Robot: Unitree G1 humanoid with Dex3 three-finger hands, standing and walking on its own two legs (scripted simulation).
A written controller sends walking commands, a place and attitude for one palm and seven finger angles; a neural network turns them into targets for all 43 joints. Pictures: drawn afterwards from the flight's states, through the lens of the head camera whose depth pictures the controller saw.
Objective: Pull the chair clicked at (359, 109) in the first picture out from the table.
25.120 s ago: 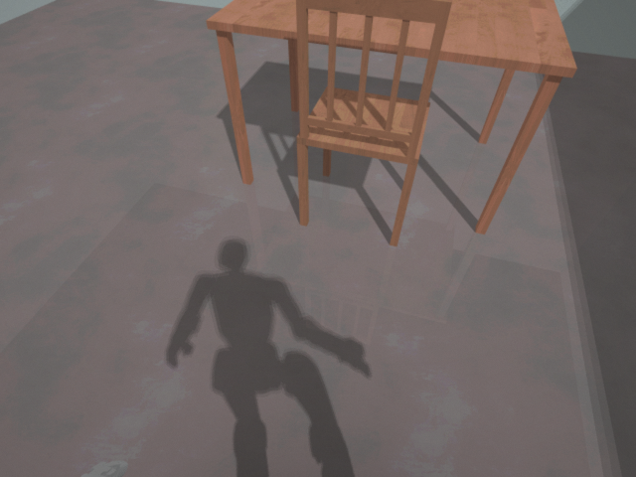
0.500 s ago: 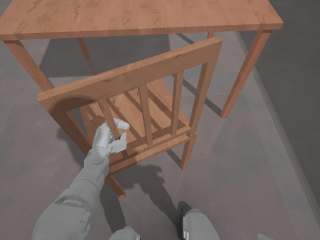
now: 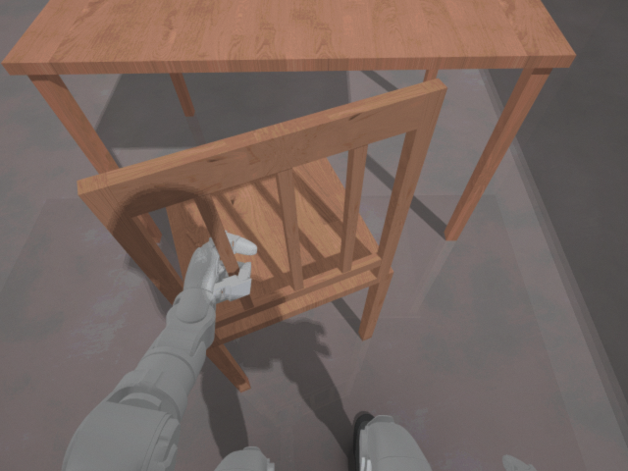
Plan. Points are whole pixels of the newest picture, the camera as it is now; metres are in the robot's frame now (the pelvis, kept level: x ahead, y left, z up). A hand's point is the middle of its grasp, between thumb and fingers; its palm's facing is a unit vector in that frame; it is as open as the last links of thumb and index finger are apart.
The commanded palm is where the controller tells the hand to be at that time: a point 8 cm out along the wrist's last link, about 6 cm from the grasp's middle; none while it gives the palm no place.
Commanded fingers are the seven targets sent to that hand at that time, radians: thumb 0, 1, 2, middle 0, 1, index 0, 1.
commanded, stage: step backward, pulling the chair out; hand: left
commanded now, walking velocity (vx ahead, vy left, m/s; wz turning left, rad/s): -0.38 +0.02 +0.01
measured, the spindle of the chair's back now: (292, 240) +0.44 +0.04 -0.04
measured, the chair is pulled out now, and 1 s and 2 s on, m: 0.28 0.28 0.34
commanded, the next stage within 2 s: none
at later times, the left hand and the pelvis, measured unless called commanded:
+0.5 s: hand (244, 280) +0.37 +0.11 -0.04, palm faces -0.03 -0.98 -0.19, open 5.1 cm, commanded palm +0.38 +0.17 -0.04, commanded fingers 0.00 0.90 0.90 -0.50 -1.45 -0.50 -1.45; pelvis +0.00 +0.01 +0.01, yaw +0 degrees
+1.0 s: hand (243, 280) +0.37 +0.11 -0.04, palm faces -0.02 -0.98 -0.20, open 5.2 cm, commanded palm +0.38 +0.17 -0.04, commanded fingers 0.00 0.90 0.90 -0.50 -1.45 -0.50 -1.45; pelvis +0.00 +0.00 +0.00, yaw +0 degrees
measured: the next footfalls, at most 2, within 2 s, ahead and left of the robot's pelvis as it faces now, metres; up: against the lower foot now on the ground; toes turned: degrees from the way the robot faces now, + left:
right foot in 1.28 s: +0.10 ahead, -0.13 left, +0.00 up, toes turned -5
left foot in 1.88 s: -0.02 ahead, +0.14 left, +0.00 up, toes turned +0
